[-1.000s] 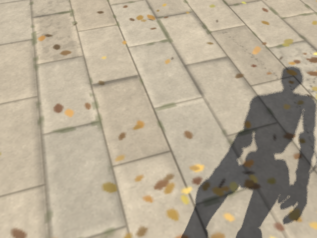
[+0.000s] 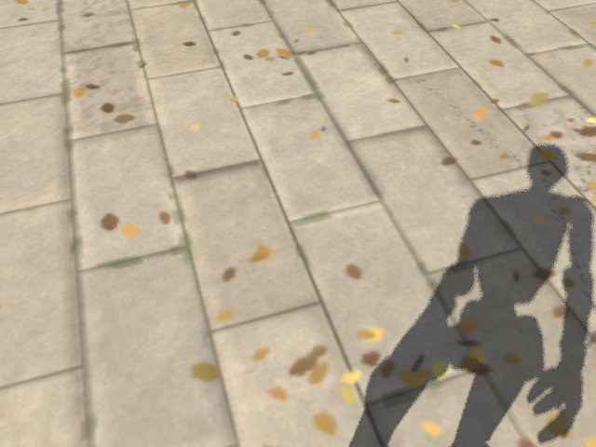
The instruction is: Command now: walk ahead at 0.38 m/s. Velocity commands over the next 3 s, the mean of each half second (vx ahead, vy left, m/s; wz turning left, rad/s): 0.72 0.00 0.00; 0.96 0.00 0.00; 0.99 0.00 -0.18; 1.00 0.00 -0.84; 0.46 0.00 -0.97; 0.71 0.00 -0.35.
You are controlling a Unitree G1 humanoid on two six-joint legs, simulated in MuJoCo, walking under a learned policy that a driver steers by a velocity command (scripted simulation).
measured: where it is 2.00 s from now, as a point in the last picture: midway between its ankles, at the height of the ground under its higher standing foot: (329, 152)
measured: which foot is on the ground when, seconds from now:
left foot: down 0.00-0.18, up 0.20-0.58, down 0.60-1.00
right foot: down 0.00-0.62, up 0.64-1.00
